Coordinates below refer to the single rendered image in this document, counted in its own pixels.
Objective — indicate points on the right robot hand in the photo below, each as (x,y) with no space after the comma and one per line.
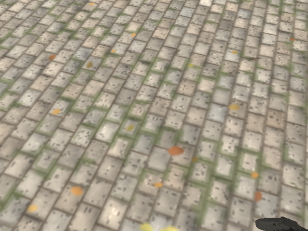
(278,224)

